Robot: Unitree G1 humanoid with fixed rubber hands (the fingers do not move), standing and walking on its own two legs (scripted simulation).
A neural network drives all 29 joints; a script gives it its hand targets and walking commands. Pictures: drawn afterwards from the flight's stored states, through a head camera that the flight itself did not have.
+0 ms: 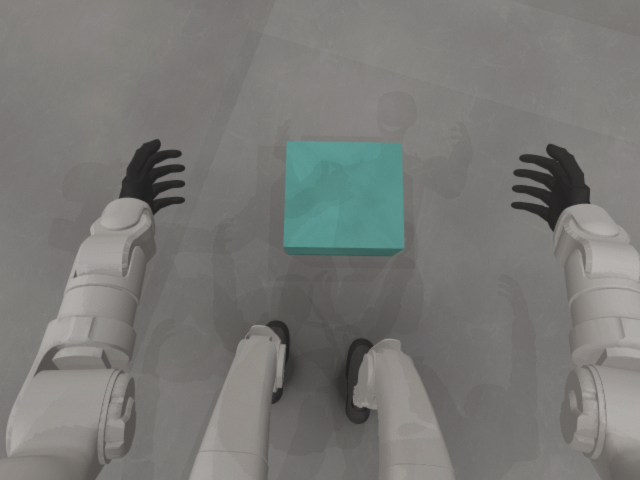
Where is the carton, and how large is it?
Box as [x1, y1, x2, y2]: [283, 141, 403, 255]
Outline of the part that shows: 287,141 283,246 288,254 393,255 403,248 401,143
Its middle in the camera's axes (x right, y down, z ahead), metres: +0.05 -0.09 +1.00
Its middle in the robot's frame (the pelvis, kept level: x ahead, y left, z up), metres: +0.56 -0.02 -0.60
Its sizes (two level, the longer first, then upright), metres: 0.284 0.263 0.153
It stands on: the floor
